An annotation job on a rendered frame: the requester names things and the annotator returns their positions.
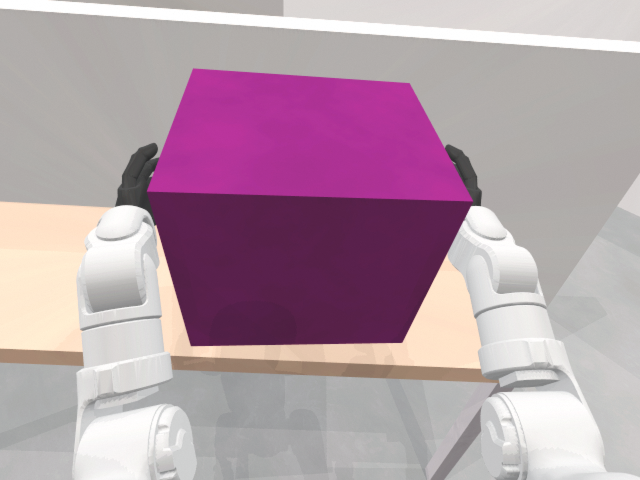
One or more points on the robot right upper arm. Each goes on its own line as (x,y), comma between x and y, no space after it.
(542,435)

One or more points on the right robot forearm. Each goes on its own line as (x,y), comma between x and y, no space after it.
(518,346)

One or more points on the robot right hand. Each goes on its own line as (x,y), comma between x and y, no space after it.
(466,173)

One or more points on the robot left hand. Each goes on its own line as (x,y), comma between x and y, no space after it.
(136,180)

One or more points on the carton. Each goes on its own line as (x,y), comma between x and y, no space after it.
(302,210)

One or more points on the table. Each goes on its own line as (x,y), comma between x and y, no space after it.
(41,249)

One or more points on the left robot forearm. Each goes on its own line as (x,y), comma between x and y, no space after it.
(119,309)

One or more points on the robot left upper arm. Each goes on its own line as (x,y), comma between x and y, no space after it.
(151,443)

